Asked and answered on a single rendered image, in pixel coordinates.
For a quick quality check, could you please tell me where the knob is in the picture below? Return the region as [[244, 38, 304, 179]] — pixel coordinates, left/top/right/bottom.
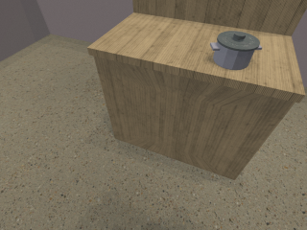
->
[[233, 32, 246, 40]]

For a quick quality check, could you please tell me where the table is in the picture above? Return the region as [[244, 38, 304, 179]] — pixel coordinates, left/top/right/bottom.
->
[[87, 0, 307, 180]]

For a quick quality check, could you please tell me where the pot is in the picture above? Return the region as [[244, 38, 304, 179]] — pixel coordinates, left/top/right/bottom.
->
[[210, 41, 262, 70]]

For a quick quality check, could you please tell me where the lid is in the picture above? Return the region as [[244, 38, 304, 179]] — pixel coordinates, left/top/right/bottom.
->
[[217, 31, 260, 52]]

